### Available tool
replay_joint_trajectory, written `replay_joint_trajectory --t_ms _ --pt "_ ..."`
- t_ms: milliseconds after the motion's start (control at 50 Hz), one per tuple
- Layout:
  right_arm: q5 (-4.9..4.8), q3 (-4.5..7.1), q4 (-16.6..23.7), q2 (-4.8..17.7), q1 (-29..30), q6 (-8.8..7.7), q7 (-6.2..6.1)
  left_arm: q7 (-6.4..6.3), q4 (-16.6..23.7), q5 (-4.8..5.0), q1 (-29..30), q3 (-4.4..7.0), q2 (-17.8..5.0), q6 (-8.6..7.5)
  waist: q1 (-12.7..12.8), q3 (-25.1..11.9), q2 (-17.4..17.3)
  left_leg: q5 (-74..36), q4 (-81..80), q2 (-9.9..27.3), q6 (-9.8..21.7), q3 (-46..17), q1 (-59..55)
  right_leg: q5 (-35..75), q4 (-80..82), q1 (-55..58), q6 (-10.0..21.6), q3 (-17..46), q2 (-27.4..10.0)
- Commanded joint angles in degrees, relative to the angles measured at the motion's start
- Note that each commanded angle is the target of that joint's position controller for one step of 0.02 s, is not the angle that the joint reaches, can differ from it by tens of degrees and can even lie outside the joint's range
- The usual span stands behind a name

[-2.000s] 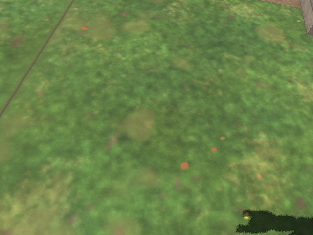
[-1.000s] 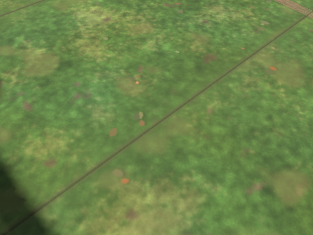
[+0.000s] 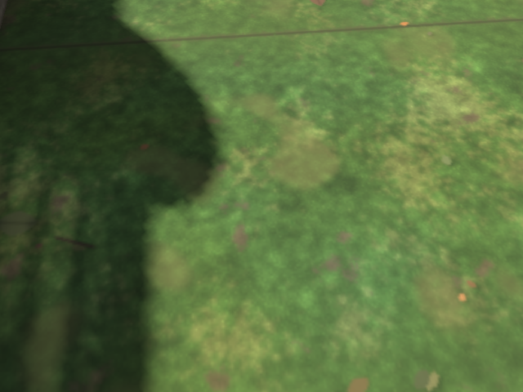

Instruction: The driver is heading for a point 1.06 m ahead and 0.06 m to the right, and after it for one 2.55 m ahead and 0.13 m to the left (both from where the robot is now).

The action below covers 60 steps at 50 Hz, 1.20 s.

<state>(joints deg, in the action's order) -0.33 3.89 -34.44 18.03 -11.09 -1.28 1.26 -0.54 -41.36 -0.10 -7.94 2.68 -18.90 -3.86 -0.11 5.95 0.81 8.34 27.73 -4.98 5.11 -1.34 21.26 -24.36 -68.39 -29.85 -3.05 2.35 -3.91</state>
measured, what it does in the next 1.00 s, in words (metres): walks ahead: right foot, then left foot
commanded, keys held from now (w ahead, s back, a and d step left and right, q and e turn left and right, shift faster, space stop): q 0.16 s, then no key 0.78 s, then w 0.06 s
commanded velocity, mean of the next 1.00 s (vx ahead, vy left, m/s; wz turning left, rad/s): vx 0.05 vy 0.00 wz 0.24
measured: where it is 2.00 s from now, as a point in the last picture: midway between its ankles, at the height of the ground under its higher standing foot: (245, 345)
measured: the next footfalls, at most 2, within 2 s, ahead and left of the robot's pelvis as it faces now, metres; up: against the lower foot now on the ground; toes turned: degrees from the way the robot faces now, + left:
right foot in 0.28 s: +0.24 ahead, -0.13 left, +0.00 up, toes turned +13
left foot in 0.60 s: +0.13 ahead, +0.11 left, +0.00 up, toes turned +8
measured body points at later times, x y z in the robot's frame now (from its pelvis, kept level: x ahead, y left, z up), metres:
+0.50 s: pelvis +0.13 -0.04 +0.00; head +0.17 -0.05 +0.45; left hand +0.22 +0.24 -0.10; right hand +0.33 -0.28 -0.11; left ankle +0.06 +0.09 -0.69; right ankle +0.20 -0.14 -0.73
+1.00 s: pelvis +0.15 -0.01 +0.00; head +0.15 +0.00 +0.45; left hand +0.20 +0.27 -0.13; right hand +0.30 -0.23 -0.13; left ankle +0.09 +0.10 -0.73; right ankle +0.20 -0.14 -0.73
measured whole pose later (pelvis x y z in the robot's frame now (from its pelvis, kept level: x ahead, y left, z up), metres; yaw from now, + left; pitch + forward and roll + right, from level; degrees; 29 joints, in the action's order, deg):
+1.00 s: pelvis +0.15 -0.01 +0.00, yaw +12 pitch -1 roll +0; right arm 0.3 1.5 -47.4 12.4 -13.9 0.1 -1.4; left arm -1.2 -49.3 -0.3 -10.6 1.8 -14.5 0.1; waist 0.9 1.4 0.3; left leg 20.6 31.7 -1.2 0.1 -3.8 9.6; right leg -15.1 -31.6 -15.3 -1.9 1.6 -1.3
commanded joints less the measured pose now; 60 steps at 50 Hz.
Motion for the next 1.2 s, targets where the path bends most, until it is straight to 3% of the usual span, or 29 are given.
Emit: replay_joint_trajectory --t_ms 20,100,200,260,280,300,320,340,360,400,440,480,520,560,580,600,620,640,660,740,940,980,1040,1060,1100,1140,1160,1180,1200 --pt "0.48 2.79 3.5 9.0 1.1 -0.77 -1.18 -0.69 2.1 -0.6 -5.4 1.35 -5.0 0.81 2.5 -12.5 -3.4 -38.1 -7.7 14.7 11.9 -14.1 -8.9 4.0 5.2 -1.8 -1.7 0.6 -0.2" --pt "-0.48 2.97 1.9 9.5 0.6 0.77 -2.74 -0.64 3.3 -0.73 -0.5 0.54 -3.3 1.45 1.1 -13.9 -5.3 -33.6 -5.4 11.4 9.1 -12.5 -7.4 12.7 17.6 0.2 -3.0 0.7 2.5" --pt "-0.34 2.51 0.9 8.6 -0.4 2.3 -3.19 0.18 4.6 -0.04 4.0 0.75 -4.0 1.59 -0.9 -13.6 -7.7 -23.3 -1.5 12.0 6.9 -17.5 -9.3 14.6 28.6 3.2 -2.0 1.8 4.6" --pt "-0.53 1.59 0.7 6.8 0.9 2.27 -3.12 0.72 4.6 -0.33 2.0 1.32 -4.2 0.71 0.9 -12.5 -9.3 -17.3 2.9 11.0 4.4 -20.4 -10.1 19.6 39.7 9.8 1.0 0.9 4.6" --pt "-0.25 1.09 0.5 5.2 0.0 1.99 -3.11 0.65 4.8 -1.06 1.2 1.52 -4.9 0.21 1.3 -12.3 -8.1 -12.5 5.5 8.4 2.1 -19.7 -8.2 29.8 44.5 15.2 3.0 2.5 1.8" --pt "1.21 0.14 0.7 2.2 -3.8 1.52 -3.09 0.2 5.7 -2.34 0.7 2.0 -8.6 0.05 -1.1 -15.4 1.2 2.6 14.4 3.4 -1.2 -14.7 -3.6 50.3 43.5 23.7 7.5 11.9 -9.1" --pt "0.69 0.17 0.2 2.8 -8.2 1.45 -3.29 0.11 4.6 -3.41 -0.1 2.03 -8.2 0.78 -2.8 -16.4 13.5 27.9 22.2 -2.0 -5.2 -10.0 4.3 58.2 44.8 28.0 18.6 24.7 -18.1" --pt "0.78 1.09 -0.5 7.2 -7.4 1.74 -3.42 0.35 4.4 -1.98 -1.3 1.23 -4.9 0.94 -1.1 -16.6 11.7 31.8 30.2 0.5 -7.6 -10.1 6.8 50.7 46.5 27.6 21.9 29.9 -19.8" --pt "0.1 2.0 -0.8 9.3 -4.5 2.41 -3.55 0.41 4.3 -1.21 -1.3 1.04 -4.1 1.06 0.3 -14.8 7.8 29.5 35.6 1.2 -8.6 -9.7 8.5 44.6 46.2 26.9 20.4 25.9 -17.2" --pt "0.02 2.04 -1.4 7.8 -2.5 3.99 -3.95 0.34 4.4 -0.38 1.1 1.03 -4.4 1.62 0.0 -11.5 5.0 25.0 37.3 2.4 -10.1 -9.4 9.0 35.7 47.1 22.9 17.1 19.6 -13.3" --pt "-0.16 0.99 -1.9 4.1 -2.8 4.44 -3.68 0.27 4.2 -0.63 3.9 0.72 -3.6 2.44 -1.6 -10.1 6.5 21.9 28.3 3.6 -10.6 -5.8 3.0 31.6 48.5 17.8 14.2 12.3 -8.4" --pt "0.03 -0.08 -2.4 1.2 -1.7 4.03 -3.41 0.25 3.7 -0.63 3.4 0.74 -3.1 3.07 -0.4 -11.1 9.1 19.8 17.7 4.1 -10.7 -2.5 -1.9 32.5 48.0 18.2 13.7 8.8 -6.1" --pt "-0.17 0.04 -3.0 1.7 -1.4 3.76 -3.09 0.19 2.8 -0.28 1.3 1.0 -3.8 3.43 0.6 -12.5 10.2 14.1 9.1 4.2 -10.2 -1.7 -5.5 31.2 47.0 20.2 14.4 9.3 -6.6" --pt "0.04 0.19 -4.7 1.8 -3.2 3.61 -2.74 0.26 2.3 0.36 1.3 0.71 -3.5 3.58 -0.7 -12.3 9.3 3.6 -3.4 3.7 -8.3 -0.1 -11.6 25.7 45.9 18.2 13.0 8.7 -5.9" --pt "0.64 0.25 -4.5 2.9 -2.3 3.57 -2.65 0.42 1.7 0.41 -0.5 0.38 -2.9 3.29 -0.3 -11.8 7.9 0.0 -6.0 4.7 -6.9 -1.8 -14.9 21.2 46.1 15.7 10.6 8.7 -5.2" --pt "1.38 0.58 -3.6 5.5 -1.7 3.56 -2.84 0.78 1.5 -0.3 -1.3 -0.01 -2.2 2.7 0.5 -11.9 4.0 -4.7 -5.1 9.2 -4.8 -6.4 -17.9 15.8 44.6 12.2 7.4 7.1 -4.0" --pt "1.44 1.27 -4.4 8.0 -0.3 3.7 -2.84 1.21 1.7 -1.12 -3.1 -0.29 -0.8 2.12 3.7 -10.7 -5.4 0.1 -3.1 11.1 -2.0 -8.5 -13.3 8.7 43.9 12.4 4.3 1.4 1.1" --pt "1.47 0.44 -4.4 4.0 0.7 3.4 -2.43 1.26 1.3 -1.72 -0.4 -0.45 -0.8 1.96 2.0 -9.6 -6.3 9.1 -4.8 10.2 -1.1 -8.2 -7.6 9.4 42.4 16.7 2.0 -0.7 2.3" --pt "1.89 -0.2 -4.6 2.1 1.0 3.0 -2.25 1.23 1.3 -1.56 1.2 -0.26 -1.2 2.03 1.6 -7.6 -5.5 12.5 -5.8 9.4 -1.8 -7.9 -5.2 11.0 41.8 17.6 1.6 -0.7 2.4" --pt "1.32 -0.28 -6.3 2.7 -0.8 1.27 -2.52 0.29 -0.1 -0.84 -0.3 -0.04 -1.4 2.62 1.4 -5.4 -4.7 5.7 -4.4 8.2 -3.7 -6.7 -4.7 16.1 41.0 17.7 2.7 -0.1 1.9" --pt "0.82 -0.71 -9.7 1.4 -2.8 0.66 -2.86 -0.77 -4.4 -0.3 -1.4 0.4 -1.3 3.23 1.0 -6.0 -1.7 -1.3 -3.1 7.1 -3.7 -5.6 -6.7 21.5 40.4 19.9 1.8 -0.1 1.7" --pt "0.42 -0.37 -11.2 2.1 -4.7 0.92 -2.95 -0.91 -5.8 -0.07 -2.3 0.37 -0.7 3.52 0.5 -6.3 -3.4 12.0 -5.2 6.8 -2.3 -6.2 -7.1 9.4 37.9 18.6 1.8 -3.2 4.4" --pt "-0.3 0.8 -11.4 6.0 -6.8 0.6 -2.92 -0.77 -4.5 1.06 1.3 0.55 -0.6 2.17 -2.0 1.2 -10.4 36.6 -14.2 15.6 5.1 -20.0 -6.7 -1.6 27.8 5.5 2.8 -6.2 6.4" --pt "-0.63 0.99 -11.7 6.4 -7.2 -0.02 -2.96 -0.5 -3.8 1.56 2.5 0.5 -0.4 1.12 -2.3 3.6 -11.4 37.2 -15.9 18.6 7.1 -24.6 -6.1 -1.3 25.7 3.3 4.1 -4.3 4.8" --pt "-0.97 0.79 -12.0 5.4 -5.8 -1.11 -2.94 0.52 -4.1 2.03 1.0 0.57 -0.3 -0.96 -0.6 4.5 -11.9 29.3 -14.8 20.0 7.8 -24.7 -8.2 -1.9 28.9 2.8 6.6 -2.6 2.7" --pt "-1.19 0.44 -11.2 4.1 -1.6 -1.13 -2.65 1.39 -8.3 1.93 -8.0 1.27 -0.9 -2.09 4.0 0.4 -9.3 19.6 -9.3 15.1 4.1 -16.7 -3.0 6.6 39.7 19.5 7.7 -3.8 4.2" --pt "-0.83 -0.16 -10.0 2.0 0.9 -1.41 -2.66 1.43 -10.5 1.48 -13.8 2.35 -3.9 -2.25 6.3 -2.0 -4.1 12.3 -0.3 10.5 1.0 -10.1 1.7 7.0 43.0 27.4 8.8 2.7 1.0" --pt "-0.46 -0.73 -7.6 -0.6 2.1 -2.26 -2.93 1.76 -12.1 1.36 -20.2 4.14 -10.4 -2.5 7.4 -4.7 12.1 12.7 19.0 1.6 -3.9 0.0 11.5 2.3 51.6 36.6 14.8 23.1 -9.2" --pt "-1.05 -0.08 -6.8 1.9 2.0 -3.27 -3.16 2.18 -12.0 0.68 -22.0 3.45 -9.2 -2.77 7.7 -5.9 15.0 24.6 32.2 1.0 -4.9 -3.7 20.0 1.9 57.6 40.4 20.5 39.4 -17.6"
